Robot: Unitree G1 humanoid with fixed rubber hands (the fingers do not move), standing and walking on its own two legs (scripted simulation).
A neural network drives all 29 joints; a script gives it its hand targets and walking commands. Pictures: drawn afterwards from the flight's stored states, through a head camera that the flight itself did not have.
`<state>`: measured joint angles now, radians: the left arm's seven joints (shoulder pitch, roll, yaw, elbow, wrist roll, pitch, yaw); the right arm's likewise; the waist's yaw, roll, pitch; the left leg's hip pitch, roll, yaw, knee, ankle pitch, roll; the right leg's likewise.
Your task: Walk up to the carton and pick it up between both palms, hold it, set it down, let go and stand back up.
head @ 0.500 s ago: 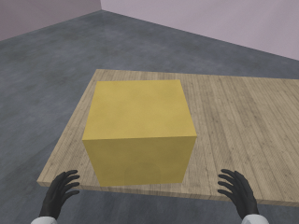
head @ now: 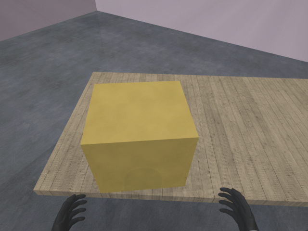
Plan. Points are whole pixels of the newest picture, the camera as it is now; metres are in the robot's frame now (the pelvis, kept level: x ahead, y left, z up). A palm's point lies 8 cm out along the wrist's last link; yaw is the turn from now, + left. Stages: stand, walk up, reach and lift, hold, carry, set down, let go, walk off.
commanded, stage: set down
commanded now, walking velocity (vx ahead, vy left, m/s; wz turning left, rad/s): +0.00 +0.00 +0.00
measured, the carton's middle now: (140, 136) +0.40 +0.06 +0.03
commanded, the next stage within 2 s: let go in 0.72 s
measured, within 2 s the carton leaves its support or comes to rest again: neither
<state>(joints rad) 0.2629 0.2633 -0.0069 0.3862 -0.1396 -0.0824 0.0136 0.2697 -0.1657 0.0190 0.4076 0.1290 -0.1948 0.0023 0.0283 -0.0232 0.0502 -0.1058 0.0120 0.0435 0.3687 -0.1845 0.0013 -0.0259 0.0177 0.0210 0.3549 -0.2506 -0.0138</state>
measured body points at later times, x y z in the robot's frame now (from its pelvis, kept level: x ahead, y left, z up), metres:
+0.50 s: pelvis -0.01 +0.01 +0.00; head -0.03 +0.03 +0.45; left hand +0.16 +0.23 -0.09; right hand +0.19 -0.21 -0.03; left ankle +0.01 +0.12 -0.75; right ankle -0.03 -0.11 -0.75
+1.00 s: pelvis -0.03 +0.01 +0.00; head -0.05 +0.03 +0.44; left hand +0.15 +0.22 -0.10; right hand +0.19 -0.21 -0.03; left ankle +0.01 +0.12 -0.75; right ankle -0.03 -0.11 -0.75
